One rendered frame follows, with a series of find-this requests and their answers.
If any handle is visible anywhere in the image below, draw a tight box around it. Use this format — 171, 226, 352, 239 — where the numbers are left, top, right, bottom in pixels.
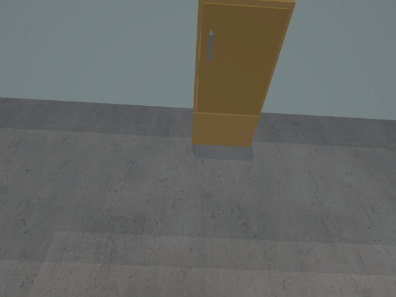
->
207, 30, 213, 61

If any cupboard door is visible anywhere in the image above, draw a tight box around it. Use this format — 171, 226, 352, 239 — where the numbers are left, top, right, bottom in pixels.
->
197, 2, 290, 115

